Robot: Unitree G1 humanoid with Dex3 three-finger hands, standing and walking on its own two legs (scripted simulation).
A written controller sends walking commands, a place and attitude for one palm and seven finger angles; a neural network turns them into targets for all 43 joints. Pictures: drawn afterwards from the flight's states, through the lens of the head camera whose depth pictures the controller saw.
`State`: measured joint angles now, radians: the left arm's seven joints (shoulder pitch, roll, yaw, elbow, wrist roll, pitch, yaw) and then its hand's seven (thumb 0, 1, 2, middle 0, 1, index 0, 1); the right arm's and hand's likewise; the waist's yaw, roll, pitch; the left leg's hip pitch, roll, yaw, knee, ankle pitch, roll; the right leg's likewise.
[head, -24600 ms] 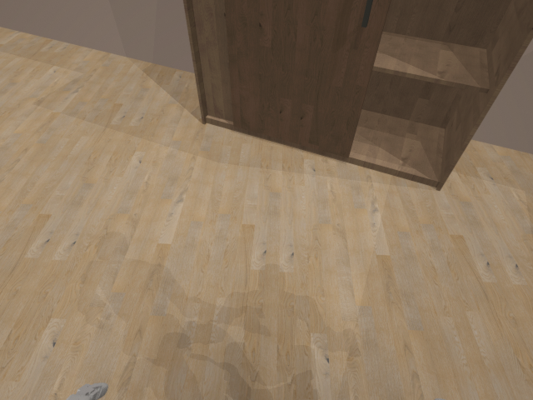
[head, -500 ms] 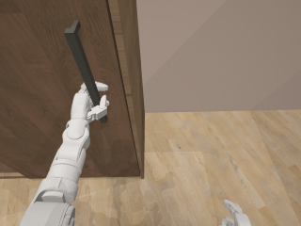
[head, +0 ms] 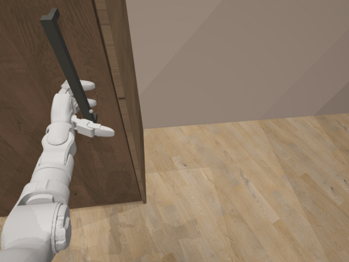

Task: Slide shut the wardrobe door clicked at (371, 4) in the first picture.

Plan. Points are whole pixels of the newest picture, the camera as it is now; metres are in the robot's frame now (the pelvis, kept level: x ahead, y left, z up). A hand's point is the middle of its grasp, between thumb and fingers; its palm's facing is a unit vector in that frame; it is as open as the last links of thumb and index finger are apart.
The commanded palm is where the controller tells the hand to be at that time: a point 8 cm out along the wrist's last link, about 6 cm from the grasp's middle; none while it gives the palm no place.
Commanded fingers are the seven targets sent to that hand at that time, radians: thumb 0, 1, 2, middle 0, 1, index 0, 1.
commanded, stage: loosen the grip on the handle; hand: left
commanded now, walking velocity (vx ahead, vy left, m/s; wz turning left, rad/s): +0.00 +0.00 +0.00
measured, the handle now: (77, 82) +0.49 +0.22 +0.15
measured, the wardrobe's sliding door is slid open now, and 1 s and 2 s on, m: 0.00 0.00 0.00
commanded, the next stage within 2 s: slip the hand off the handle in 0.06 s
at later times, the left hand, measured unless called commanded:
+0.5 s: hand (65, 117) +0.44 +0.26 +0.09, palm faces +0.22 -0.96 -0.16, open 14.2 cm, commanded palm +0.40 +0.29 +0.11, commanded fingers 0.00 -0.55 0.20 -0.25 -1.15 -0.25 -1.15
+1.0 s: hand (63, 128) +0.40 +0.25 +0.09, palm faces +0.16 -0.98 -0.15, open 14.6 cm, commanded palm +0.35 +0.31 +0.11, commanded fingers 0.00 -0.55 0.20 -0.25 -1.15 -0.25 -1.15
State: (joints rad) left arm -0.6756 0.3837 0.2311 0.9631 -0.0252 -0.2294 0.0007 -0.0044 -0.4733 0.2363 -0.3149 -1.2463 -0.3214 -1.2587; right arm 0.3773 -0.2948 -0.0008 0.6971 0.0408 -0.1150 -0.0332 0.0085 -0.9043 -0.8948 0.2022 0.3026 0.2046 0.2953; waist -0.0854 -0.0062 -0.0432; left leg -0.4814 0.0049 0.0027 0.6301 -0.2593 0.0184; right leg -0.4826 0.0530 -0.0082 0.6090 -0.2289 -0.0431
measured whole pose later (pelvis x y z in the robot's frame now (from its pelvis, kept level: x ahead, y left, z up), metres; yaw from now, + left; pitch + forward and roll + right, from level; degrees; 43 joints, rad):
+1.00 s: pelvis +0.05 +0.03 +0.00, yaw +0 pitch +5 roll -1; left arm -0.24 0.31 0.25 0.47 -0.10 -0.10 -0.10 -0.01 -0.54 0.20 -0.25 -1.15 -0.27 -1.16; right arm 0.34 -0.26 0.02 0.64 0.03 -0.09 -0.04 0.01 -0.90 -0.89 0.21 0.30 0.21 0.30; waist -0.01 0.04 -0.10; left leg -0.41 -0.03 0.01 0.66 -0.34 0.04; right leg -0.40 0.03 0.01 0.62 -0.31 0.00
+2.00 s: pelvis +0.05 +0.02 +0.00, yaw +2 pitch +0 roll -1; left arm 0.20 0.31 0.33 -0.06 -0.33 0.02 -0.30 -0.01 -0.55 0.20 -0.25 -1.15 -0.25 -1.15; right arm 0.27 -0.27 0.05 0.63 0.05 -0.30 -0.10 0.01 -0.90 -0.89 0.20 0.30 0.21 0.30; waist 0.05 0.04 -0.08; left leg -0.30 -0.03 -0.03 0.65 -0.34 0.03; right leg -0.28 0.02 -0.03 0.60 -0.32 -0.01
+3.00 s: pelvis +0.05 +0.03 +0.02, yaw +2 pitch -5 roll -1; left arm 0.44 0.34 0.33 -0.36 -0.08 -0.07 0.09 0.01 0.85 0.88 -0.21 -0.32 -0.21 -0.32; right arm 0.19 -0.23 0.03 0.66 0.00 -0.13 -0.07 0.01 -0.90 -0.89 0.20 0.30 0.21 0.30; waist 0.08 0.06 0.00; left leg -0.10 -0.04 -0.02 0.45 -0.26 0.04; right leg -0.08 0.01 -0.02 0.42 -0.24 -0.01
